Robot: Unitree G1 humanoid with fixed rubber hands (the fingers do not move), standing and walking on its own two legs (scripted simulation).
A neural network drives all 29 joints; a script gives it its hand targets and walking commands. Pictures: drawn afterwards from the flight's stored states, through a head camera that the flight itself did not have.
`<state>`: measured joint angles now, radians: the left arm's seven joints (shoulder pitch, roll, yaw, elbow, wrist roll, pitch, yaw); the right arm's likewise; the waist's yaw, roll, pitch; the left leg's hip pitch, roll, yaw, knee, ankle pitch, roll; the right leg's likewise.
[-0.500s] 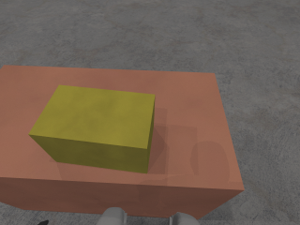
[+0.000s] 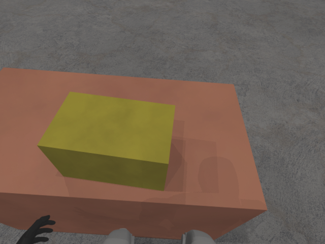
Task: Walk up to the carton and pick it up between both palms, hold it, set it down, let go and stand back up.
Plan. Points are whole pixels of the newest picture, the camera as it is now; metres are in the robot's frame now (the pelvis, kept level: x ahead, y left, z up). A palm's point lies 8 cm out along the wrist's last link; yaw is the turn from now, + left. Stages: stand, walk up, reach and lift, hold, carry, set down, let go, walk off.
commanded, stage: walk up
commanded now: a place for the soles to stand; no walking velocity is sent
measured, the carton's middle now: (117, 142) +0.37 +0.13 -0.01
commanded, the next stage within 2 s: none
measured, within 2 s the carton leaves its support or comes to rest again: neither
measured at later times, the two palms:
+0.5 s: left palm out of the picture +0.04 +0.30 -0.10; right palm out of the picture +0.10 -0.33 -0.09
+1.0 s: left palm out of the picture +0.11 +0.27 -0.08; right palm out of the picture +0.01 -0.36 -0.11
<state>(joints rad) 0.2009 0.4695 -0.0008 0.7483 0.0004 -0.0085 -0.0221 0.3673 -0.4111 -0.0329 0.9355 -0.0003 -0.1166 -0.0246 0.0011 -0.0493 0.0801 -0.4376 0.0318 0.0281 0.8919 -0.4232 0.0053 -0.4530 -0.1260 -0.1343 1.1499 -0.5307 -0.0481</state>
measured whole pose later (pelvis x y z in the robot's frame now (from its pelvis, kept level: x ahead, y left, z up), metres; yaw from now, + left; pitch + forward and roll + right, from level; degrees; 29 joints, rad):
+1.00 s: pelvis -0.01 -0.04 -0.01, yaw -1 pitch -3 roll +2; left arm 0.22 0.44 0.00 0.75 0.00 -0.05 -0.02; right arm 0.34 -0.41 -0.03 0.94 0.00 -0.06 -0.02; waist 0.00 -0.03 0.08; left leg -0.48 0.04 0.00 1.10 -0.45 0.02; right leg -0.43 -0.10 -0.15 1.00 -0.52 -0.05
